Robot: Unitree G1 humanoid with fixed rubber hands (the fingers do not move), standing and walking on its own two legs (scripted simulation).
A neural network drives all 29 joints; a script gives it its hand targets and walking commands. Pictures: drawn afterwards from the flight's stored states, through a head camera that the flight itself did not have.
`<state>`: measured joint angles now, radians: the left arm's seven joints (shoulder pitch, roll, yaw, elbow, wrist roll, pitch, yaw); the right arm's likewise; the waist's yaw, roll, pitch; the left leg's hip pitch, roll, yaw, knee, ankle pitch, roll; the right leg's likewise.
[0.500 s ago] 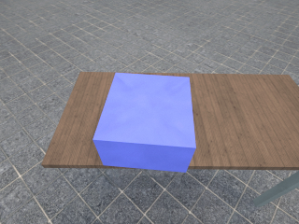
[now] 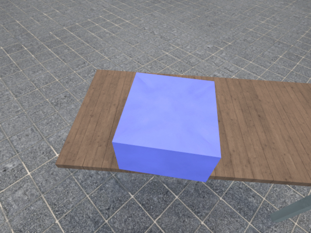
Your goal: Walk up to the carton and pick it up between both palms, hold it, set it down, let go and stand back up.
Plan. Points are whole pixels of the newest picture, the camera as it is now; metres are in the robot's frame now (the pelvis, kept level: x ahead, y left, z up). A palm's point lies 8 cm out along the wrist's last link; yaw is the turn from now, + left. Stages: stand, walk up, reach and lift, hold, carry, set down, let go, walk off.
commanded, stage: walk up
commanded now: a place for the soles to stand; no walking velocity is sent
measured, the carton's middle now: (168, 123) +0.47 -0.01 -0.03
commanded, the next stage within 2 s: reach and lift in 1.38 s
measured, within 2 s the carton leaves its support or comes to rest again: neither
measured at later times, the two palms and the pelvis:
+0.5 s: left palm out of the picture +0.00 +0.26 -0.15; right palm out of the picture +0.03 -0.22 -0.13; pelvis -0.01 +0.01 +0.00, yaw +3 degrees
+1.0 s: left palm out of the picture -0.03 +0.25 -0.15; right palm out of the picture +0.02 -0.24 -0.13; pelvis -0.03 +0.00 +0.00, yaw +4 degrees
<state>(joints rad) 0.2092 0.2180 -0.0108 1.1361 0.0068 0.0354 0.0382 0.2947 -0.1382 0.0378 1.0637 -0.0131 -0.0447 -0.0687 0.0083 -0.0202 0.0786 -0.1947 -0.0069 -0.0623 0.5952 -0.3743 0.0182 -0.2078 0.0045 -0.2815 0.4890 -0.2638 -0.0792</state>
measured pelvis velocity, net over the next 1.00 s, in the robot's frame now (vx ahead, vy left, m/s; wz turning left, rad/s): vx -0.03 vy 0.00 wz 0.07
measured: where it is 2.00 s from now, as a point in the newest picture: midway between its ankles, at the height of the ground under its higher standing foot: outside the picture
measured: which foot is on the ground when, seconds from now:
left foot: down 0.00-1.00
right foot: down 0.00-1.00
